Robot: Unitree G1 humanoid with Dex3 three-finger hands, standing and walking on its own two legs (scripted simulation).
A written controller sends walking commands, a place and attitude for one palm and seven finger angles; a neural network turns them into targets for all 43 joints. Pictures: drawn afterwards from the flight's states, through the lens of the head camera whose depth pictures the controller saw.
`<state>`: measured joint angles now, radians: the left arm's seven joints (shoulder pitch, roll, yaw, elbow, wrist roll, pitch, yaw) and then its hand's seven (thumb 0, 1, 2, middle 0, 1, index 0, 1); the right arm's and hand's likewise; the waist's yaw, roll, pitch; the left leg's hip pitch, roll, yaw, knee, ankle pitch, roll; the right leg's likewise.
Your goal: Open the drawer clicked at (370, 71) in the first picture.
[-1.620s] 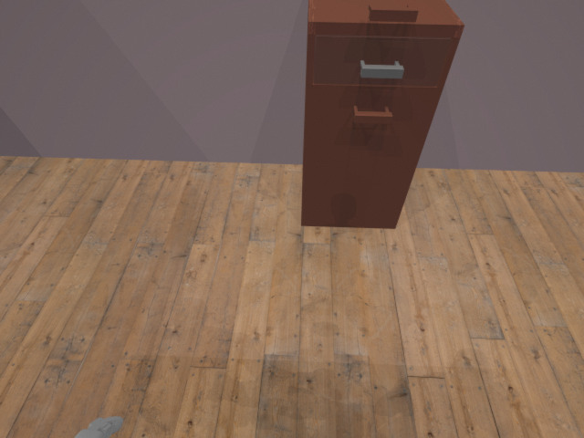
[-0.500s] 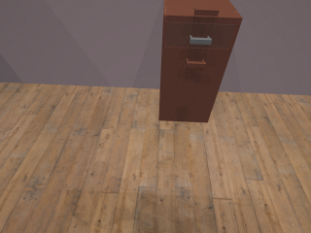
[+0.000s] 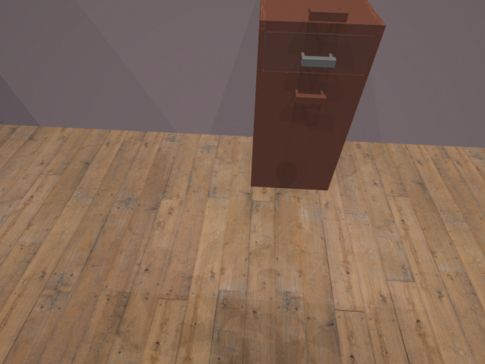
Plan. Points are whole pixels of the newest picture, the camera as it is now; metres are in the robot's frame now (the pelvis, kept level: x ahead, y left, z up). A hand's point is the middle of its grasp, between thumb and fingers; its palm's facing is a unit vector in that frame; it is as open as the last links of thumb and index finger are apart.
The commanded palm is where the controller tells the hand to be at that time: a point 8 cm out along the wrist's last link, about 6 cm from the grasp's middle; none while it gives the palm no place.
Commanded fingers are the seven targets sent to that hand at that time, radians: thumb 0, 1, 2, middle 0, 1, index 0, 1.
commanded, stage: walk to a spot facing it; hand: left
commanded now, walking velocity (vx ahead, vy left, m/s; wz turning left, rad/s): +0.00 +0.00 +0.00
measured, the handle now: (317, 58) +1.12 -0.20 -0.01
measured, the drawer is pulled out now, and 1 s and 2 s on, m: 0.00 0.00 0.00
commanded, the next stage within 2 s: none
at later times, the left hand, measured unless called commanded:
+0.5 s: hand out of the picture +0.05 +0.16 -0.18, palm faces -0.15 -0.95 -0.28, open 7.3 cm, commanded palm none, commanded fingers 0.00 0.90 0.90 -0.20 -0.30 -0.20 -0.30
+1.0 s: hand out of the picture +0.12 +0.19 -0.18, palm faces -0.35 -0.91 -0.21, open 7.3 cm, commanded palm none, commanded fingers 0.00 0.90 0.90 -0.20 -0.30 -0.20 -0.30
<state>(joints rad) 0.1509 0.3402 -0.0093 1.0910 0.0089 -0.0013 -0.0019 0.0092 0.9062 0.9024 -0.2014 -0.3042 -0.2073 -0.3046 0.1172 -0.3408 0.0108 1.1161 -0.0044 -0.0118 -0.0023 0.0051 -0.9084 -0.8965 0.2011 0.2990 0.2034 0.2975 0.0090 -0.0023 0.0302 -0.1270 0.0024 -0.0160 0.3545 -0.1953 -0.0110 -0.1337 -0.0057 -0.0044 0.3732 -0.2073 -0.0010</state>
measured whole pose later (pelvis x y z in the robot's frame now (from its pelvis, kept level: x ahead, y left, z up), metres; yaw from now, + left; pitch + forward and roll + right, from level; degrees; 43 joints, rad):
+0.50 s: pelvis -0.02 -0.03 -0.03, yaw -12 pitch -1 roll +2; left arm 0.25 0.21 0.03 0.94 0.02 0.04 -0.01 0.01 0.91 0.90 -0.20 -0.30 -0.21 -0.30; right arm 0.16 -0.24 -0.05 0.99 -0.01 0.06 -0.02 0.01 -0.91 -0.90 0.20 0.30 0.20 0.30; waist 0.03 0.03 0.10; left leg -0.38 0.06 0.05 0.96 -0.47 -0.05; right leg -0.33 0.04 -0.01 0.69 -0.34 -0.08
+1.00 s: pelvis +0.00 +0.01 -0.01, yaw -27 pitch +2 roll -1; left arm 0.30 0.24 0.07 0.92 0.02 0.04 -0.01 0.01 0.91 0.90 -0.20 -0.30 -0.21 -0.30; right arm 0.17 -0.24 -0.04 0.91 -0.01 0.00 -0.01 0.01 -0.91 -0.90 0.20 0.30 0.20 0.30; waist 0.05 -0.03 -0.03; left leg -0.24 0.00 -0.01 0.53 -0.38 -0.03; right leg -0.32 0.15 0.22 0.47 -0.19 -0.03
